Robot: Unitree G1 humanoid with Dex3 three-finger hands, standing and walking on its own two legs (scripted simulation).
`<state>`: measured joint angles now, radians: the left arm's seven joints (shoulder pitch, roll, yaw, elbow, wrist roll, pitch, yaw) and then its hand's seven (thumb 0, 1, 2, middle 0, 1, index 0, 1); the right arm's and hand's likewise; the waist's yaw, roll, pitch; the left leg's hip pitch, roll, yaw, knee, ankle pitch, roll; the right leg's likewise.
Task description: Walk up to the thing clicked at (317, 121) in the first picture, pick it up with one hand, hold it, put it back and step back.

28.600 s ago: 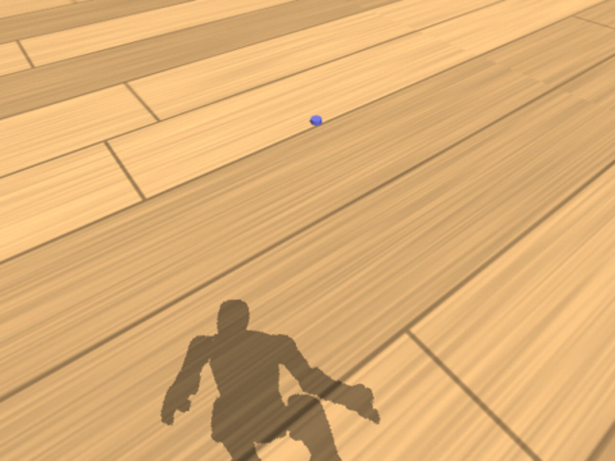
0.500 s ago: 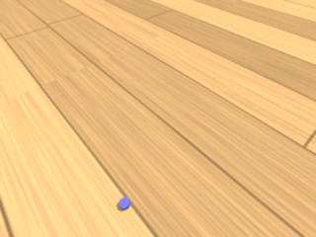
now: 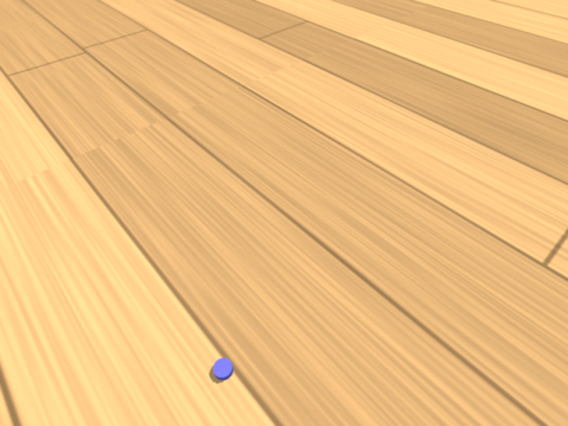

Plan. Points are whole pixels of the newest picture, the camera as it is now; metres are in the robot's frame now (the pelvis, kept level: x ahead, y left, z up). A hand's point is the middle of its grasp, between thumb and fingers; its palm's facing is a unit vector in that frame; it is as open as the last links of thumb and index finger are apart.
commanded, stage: stand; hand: left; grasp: from above
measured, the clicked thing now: (223, 369) +0.47 +0.23 -0.77
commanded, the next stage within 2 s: rise first in 0.30 s
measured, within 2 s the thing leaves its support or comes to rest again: neither
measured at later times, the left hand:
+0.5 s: hand out of the picture +0.09 +0.25 -0.15, palm faces +0.03 -0.94 -0.34, open 7.6 cm
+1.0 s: hand out of the picture +0.13 +0.26 -0.21, palm faces -0.12 -0.89 -0.44, open 13.3 cm
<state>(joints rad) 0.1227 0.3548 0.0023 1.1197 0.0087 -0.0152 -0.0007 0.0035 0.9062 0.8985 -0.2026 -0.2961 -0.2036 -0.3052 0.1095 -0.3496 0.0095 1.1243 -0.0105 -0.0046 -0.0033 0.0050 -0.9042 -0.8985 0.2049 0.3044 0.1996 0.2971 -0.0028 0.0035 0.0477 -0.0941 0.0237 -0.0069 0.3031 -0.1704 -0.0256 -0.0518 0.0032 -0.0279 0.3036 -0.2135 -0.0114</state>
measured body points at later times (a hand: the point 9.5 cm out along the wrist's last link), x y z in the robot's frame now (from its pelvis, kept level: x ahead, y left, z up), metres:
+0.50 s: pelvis -0.01 +0.00 +0.00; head +0.01 +0.00 +0.44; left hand +0.09 +0.30 -0.13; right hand +0.07 -0.29 -0.13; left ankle +0.00 +0.14 -0.75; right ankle -0.03 -0.11 -0.75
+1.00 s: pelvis -0.02 +0.02 -0.07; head +0.06 +0.03 +0.38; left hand +0.14 +0.31 -0.18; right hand +0.12 -0.24 -0.16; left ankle +0.00 +0.14 -0.75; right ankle -0.03 -0.11 -0.75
